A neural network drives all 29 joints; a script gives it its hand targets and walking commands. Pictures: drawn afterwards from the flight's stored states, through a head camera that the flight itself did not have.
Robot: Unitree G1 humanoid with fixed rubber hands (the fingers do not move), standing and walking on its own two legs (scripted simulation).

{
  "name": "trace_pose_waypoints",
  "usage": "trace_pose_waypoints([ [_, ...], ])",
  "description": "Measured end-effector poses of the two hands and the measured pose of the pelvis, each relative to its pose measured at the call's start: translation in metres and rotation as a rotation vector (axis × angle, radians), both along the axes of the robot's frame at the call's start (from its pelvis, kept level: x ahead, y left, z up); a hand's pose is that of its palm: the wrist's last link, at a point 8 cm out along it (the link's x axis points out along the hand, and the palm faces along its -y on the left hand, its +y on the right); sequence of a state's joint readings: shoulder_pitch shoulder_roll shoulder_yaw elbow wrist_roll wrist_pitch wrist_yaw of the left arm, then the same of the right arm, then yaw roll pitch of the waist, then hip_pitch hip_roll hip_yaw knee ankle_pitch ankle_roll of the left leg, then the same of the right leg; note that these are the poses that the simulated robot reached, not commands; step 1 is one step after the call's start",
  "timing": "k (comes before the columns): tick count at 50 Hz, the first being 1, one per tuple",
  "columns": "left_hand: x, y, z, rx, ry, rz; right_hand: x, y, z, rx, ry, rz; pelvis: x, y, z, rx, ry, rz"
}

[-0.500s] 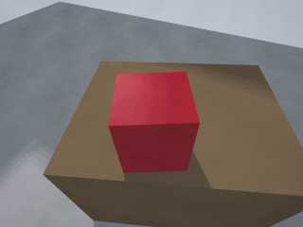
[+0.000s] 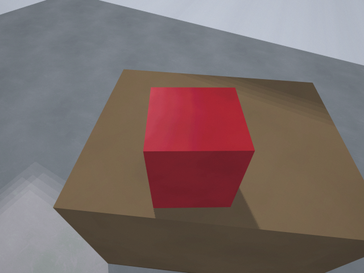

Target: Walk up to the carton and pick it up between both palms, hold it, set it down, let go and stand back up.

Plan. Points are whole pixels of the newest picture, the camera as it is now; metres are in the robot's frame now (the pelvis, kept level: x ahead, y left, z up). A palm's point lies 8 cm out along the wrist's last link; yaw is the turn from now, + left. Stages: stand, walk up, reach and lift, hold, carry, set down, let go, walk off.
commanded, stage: walk up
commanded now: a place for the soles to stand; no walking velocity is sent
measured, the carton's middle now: (192, 150) +0.42 -0.01 +0.02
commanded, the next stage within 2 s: reach and lift in 1.04 s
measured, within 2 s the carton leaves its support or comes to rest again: neither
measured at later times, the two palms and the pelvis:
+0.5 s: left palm out of the picture +0.09 +0.31 -0.09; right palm out of the picture +0.10 -0.30 -0.08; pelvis +0.00 +0.00 +0.00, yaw +0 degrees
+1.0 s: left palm out of the picture +0.10 +0.31 -0.09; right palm out of the picture +0.10 -0.30 -0.08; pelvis -0.01 +0.00 +0.00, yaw +0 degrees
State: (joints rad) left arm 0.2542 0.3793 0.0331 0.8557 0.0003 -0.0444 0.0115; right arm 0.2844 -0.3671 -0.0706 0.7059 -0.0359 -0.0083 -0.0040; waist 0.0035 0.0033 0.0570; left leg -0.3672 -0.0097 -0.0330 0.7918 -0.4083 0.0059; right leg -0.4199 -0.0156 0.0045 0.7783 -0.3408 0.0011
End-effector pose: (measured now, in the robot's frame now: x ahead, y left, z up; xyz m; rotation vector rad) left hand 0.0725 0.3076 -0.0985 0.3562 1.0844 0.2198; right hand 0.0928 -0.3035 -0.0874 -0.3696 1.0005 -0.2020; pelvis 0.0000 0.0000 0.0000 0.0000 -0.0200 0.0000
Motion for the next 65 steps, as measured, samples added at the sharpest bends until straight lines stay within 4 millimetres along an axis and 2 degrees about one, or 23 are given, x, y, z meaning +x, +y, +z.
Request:
trace_pose_waypoints([
  [8,0.022,-0.001,0.004,-0.001,-0.050,-0.015,0.010,0.001,0.002,0.001,-0.023,0.006,0.001,0.001,0.000,0.000,0.002,-0.001],
  [15,0.029,-0.001,0.007,0.000,-0.086,-0.019,0.014,0.001,0.005,0.001,-0.052,0.008,-0.001,0.000,0.000,0.000,-0.001,-0.001],
  [35,0.018,0.000,0.004,-0.002,-0.048,-0.014,0.013,0.002,0.005,0.005,-0.048,0.008,-0.003,0.001,0.000,0.000,-0.003,-0.005],
  [48,0.027,-0.001,0.007,-0.002,-0.085,-0.021,0.011,0.002,0.006,0.006,-0.064,0.009,-0.008,0.001,0.000,0.000,-0.011,-0.004],
  [53,0.024,-0.002,0.007,-0.004,-0.084,-0.022,0.008,0.001,0.005,0.007,-0.065,0.009,-0.011,0.000,0.000,0.001,-0.015,-0.004],
  [56,0.025,-0.003,0.006,0.003,0.006,0.016,0.009,-0.001,-0.001,0.004,-0.070,0.056,-0.015,-0.001,-0.001,0.002,-0.021,-0.004],
  [60,0.040,-0.013,0.012,0.008,0.038,0.017,0.010,-0.002,-0.007,0.028,-0.081,0.090,-0.022,-0.004,-0.001,0.004,-0.032,-0.003],
  [65,0.074,-0.034,0.030,-0.011,-0.091,-0.034,0.016,-0.006,-0.004,0.041,-0.136,0.090,-0.022,-0.010,-0.001,0.005,-0.032,-0.007],
])
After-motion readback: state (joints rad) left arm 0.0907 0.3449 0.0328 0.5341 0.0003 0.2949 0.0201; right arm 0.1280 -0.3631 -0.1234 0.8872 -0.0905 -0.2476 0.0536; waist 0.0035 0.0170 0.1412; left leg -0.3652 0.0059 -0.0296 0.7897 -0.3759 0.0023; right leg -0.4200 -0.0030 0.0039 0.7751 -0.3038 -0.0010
